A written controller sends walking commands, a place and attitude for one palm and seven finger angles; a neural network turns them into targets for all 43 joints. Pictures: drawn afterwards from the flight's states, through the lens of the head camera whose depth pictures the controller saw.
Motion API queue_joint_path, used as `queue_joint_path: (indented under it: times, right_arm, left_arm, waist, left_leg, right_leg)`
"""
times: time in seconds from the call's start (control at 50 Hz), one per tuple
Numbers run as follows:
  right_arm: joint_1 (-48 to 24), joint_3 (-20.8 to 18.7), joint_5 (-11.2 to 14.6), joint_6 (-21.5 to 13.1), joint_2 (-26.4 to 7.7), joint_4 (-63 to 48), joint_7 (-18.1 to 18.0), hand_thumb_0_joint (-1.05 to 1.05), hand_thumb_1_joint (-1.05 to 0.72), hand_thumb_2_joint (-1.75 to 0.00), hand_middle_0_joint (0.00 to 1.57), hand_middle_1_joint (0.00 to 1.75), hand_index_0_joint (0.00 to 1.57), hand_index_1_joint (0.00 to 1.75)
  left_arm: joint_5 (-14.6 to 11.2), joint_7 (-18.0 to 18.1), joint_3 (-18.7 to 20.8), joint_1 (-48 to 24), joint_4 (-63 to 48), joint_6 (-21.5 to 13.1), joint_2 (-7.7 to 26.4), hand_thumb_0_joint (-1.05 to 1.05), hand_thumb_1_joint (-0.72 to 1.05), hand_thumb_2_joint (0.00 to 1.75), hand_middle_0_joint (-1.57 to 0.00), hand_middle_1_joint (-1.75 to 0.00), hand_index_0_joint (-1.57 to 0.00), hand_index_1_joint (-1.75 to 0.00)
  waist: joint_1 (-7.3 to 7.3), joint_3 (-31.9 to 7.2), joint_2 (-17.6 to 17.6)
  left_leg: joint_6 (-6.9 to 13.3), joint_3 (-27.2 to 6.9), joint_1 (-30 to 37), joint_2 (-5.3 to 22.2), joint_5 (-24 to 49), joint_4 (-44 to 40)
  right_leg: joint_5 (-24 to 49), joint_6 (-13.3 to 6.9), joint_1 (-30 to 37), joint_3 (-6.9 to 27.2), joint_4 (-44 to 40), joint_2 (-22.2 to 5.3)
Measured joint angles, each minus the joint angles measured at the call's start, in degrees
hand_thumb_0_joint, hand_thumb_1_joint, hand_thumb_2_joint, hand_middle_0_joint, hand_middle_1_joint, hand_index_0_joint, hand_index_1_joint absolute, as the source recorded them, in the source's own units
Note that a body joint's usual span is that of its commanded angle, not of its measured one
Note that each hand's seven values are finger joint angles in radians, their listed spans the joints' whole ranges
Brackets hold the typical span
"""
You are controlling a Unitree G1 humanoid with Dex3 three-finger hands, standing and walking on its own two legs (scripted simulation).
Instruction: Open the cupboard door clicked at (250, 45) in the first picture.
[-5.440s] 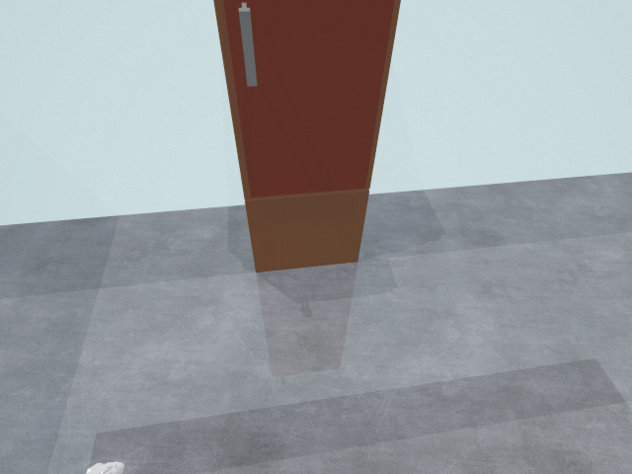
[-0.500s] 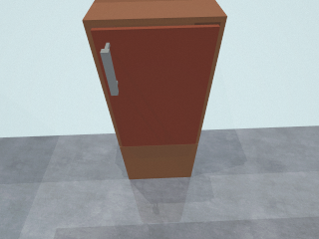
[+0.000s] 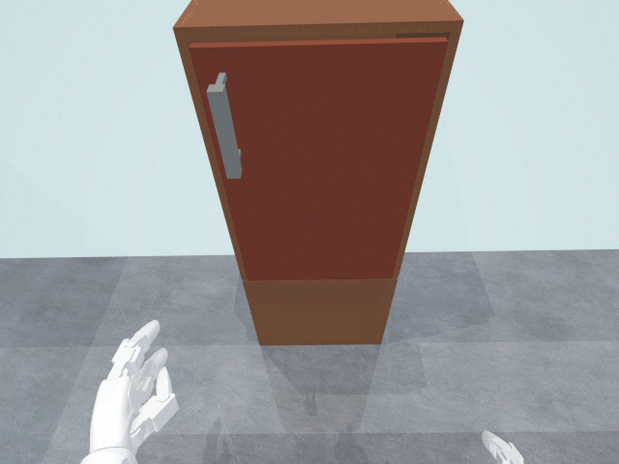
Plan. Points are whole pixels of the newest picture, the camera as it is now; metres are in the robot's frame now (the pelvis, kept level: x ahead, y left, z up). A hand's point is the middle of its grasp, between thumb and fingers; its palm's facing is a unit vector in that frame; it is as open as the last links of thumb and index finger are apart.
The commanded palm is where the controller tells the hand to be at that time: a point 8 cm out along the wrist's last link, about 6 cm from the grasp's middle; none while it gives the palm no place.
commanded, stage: raise the hand with hooked fingers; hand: left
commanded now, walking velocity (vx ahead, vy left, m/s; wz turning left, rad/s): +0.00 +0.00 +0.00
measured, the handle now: (228, 127) +0.59 +0.15 +0.15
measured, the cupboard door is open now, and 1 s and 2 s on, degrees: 0 0 0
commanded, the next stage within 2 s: move the hooked fingers beside the handle in 1.90 s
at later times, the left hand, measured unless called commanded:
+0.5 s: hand (147, 383) +0.22 +0.21 +0.03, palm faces +0.00 -1.00 -0.06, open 10.2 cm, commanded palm +0.18 +0.27 +0.04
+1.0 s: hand (88, 316) +0.26 +0.26 +0.10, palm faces +0.07 -1.00 -0.06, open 13.1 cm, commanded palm +0.23 +0.31 +0.11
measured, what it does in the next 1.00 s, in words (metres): stands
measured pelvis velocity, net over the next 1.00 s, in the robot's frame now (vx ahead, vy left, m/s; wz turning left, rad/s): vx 0.01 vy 0.02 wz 0.00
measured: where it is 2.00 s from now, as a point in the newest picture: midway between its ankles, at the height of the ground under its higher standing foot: outside the picture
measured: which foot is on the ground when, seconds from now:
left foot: down 0.00-1.00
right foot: down 0.00-1.00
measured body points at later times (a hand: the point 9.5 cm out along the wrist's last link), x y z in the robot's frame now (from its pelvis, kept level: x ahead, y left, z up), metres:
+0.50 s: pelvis +0.00 +0.00 -0.04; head +0.04 +0.01 +0.41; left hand +0.21 +0.26 +0.04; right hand +0.19 -0.20 -0.12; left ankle -0.01 +0.11 -0.72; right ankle +0.02 -0.09 -0.72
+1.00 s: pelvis +0.01 +0.02 +0.00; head +0.01 +0.02 +0.45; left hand +0.25 +0.32 +0.11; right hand +0.19 -0.21 -0.06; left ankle -0.01 +0.11 -0.72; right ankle +0.02 -0.09 -0.72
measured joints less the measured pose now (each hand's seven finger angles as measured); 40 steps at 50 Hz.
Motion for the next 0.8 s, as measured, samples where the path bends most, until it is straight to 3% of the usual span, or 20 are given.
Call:
queue_joint_path:
  times: [0.08, 0.12, 0.18, 0.24, 0.3, 0.34, 0.4, 0.48, 0.56, 0.66, 0.8]
  right_arm:
    - [-5.5, -1.9, -0.9, -1.2, -0.9, -7.7, 2.9, 0.01, -0.91, -0.9, 0.2, 0.3, 0.2, 0.3]
    - [-7.5, -2.6, -0.6, -0.4, -1.4, -11.5, 3.6, 0.01, -0.91, -0.9, 0.2, 0.3, 0.2, 0.3]
    - [-9.0, -2.9, 0.0, 1.7, -1.9, -16.0, 3.2, 0.01, -0.91, -0.9, 0.2, 0.3, 0.2, 0.3]
    - [-8.9, -2.7, -0.1, 3.1, -1.6, -18.7, 2.4, 0.01, -0.91, -0.9, 0.2, 0.3, 0.2, 0.3]
    - [-7.9, -1.4, -0.6, 3.4, -0.8, -19.1, 1.8, 0.01, -0.91, -0.9, 0.2, 0.3, 0.2, 0.3]
    - [-7.2, 0.1, -0.7, 3.3, -0.2, -18.2, 1.5, 0.01, -0.91, -0.9, 0.2, 0.3, 0.2, 0.3]
    - [-6.3, 2.3, -0.2, 3.6, 1.1, -15.9, 1.1, 0.01, -0.91, -0.9, 0.2, 0.3, 0.2, 0.3]
    - [-4.1, 4.3, 0.7, 4.5, 3.0, -13.2, 0.5, 0.01, -0.9, -0.9, 0.2, 0.3, 0.2, 0.3]
    - [-1.1, 4.4, 1.0, 4.1, 3.3, -11.9, 0.2, 0.01, -0.9, -0.9, 0.2, 0.3, 0.2, 0.3]
    - [1.2, 3.3, 1.0, 2.5, 1.3, -11.0, 0.0, 0.01, -0.9, -0.9, 0.2, 0.3, 0.2, 0.3]
    - [0.8, 2.1, 1.6, 0.7, -1.9, -10.3, -0.9, 0.01, -0.9, -0.9, 0.2, 0.3, 0.2, 0.3]
  left_arm:
    - [-2.4, -11.3, 2.4, -2.7, -1.8, -15.3, -0.5, 0.01, 0.79, 0.84, -0.21, -0.39, -0.21, -0.4]
    - [-2.7, -16.1, 2.7, -1.5, -3.0, -17.3, -0.2, 0.01, 0.74, 0.82, -0.21, -0.42, -0.21, -0.42]
    - [-3.4, -18.6, 2.7, 2.6, -5.8, -12.8, 0.4, 0.01, 0.67, 0.79, -0.22, -0.46, -0.22, -0.46]
    - [-3.0, -16.2, 3.3, 6.8, -9.4, -8.5, 0.8, 0.01, 0.59, 0.76, -0.23, -0.5, -0.23, -0.51]
    - [-2.4, -13.7, 4.1, 8.7, -13.7, -8.5, 1.7, 0.01, 0.52, 0.73, -0.23, -0.55, -0.23, -0.55]
    - [-2.6, -13.8, 4.6, 7.6, -15.7, -9.8, 2.6, 0.01, 0.47, 0.71, -0.23, -0.58, -0.23, -0.58]
    - [-3.6, -16.4, 5.3, 3.5, -16.3, -9.5, 4.0, 0.01, 0.4, 0.68, -0.23, -0.62, -0.24, -0.63]
    - [-5.2, -19.5, 6.8, -1.3, -14.3, -3.5, 6.0, 0.01, 0.31, 0.64, -0.24, -0.68, -0.24, -0.69]
    - [-6.6, -19.0, 8.9, -1.9, -13.5, 1.0, 6.9, 0.01, 0.22, 0.6, -0.25, -0.74, -0.25, -0.75]
    - [-7.4, -17.8, 11.1, -2.1, -13.7, 0.7, 7.0, 0.01, 0.1, 0.55, -0.26, -0.82, -0.26, -0.82]
    - [-7.1, -18.4, 11.5, -5.6, -12.2, 2.1, 8.0, 0.0, -0.06, 0.48, -0.27, -0.92, -0.27, -0.93]
  waist:
    - [0.5, -3.0, -2.1]
    - [1.11, -3.6, -3.0]
    - [2.35, -3.8, -3.9]
    - [3.49, -3.7, -3.5]
    - [4.32, -3.2, -2.8]
    - [4.58, -2.9, -2.2]
    - [4.45, -2.2, -1.1]
    - [3.32, -2.1, -0.2]
    - [1.9, -2.4, 0.3]
    - [1.36, -2.3, 0.2]
    - [1.88, -1.3, -0.1]
  left_leg:
    - [-0.1, 1.3, -10.6, 0.5, -5.0, 11.3]
    - [0.2, 1.7, -14.2, 0.8, -7.0, 15.8]
    - [-0.1, 1.4, -16.9, 0.9, -9.5, 19.9]
    - [-0.3, 0.1, -18.2, 1.1, -10.6, 21.9]
    - [-0.2, -1.6, -19.1, 1.2, -11.0, 23.0]
    - [-0.3, -2.6, -19.7, 1.3, -11.1, 23.6]
    - [-0.3, -3.4, -19.9, 1.4, -10.8, 23.6]
    - [-0.1, -2.9, -17.9, 1.5, -9.8, 20.9]
    - [0.3, -1.5, -14.5, 1.5, -8.3, 16.7]
    - [0.8, -0.5, -11.4, 1.2, -7.0, 13.2]
    - [1.3, -0.5, -7.8, 0.7, -5.8, 10.3]
  right_leg:
    - [-4.2, -0.6, -11.1, 1.0, 11.2, 0.2]
    - [-6.2, -0.7, -14.9, 1.3, 15.8, 0.4]
    - [-8.3, -0.7, -17.5, 1.0, 19.6, 0.4]
    - [-9.2, -0.8, -17.9, -0.3, 20.3, 0.5]
    - [-9.3, -0.7, -17.6, -2.0, 19.9, 0.6]
    - [-9.3, -0.7, -17.5, -3.0, 19.6, 0.6]
    - [-8.8, -0.7, -16.9, -3.8, 18.6, 0.7]
    - [-7.4, -0.4, -15.1, -3.2, 15.8, 1.0]
    - [-5.9, 0.1, -12.3, -1.8, 12.2, 1.1]
    - [-4.6, 0.6, -9.6, -0.7, 9.2, 0.9]
    - [-3.4, 1.1, -5.9, -0.6, 6.2, 0.5]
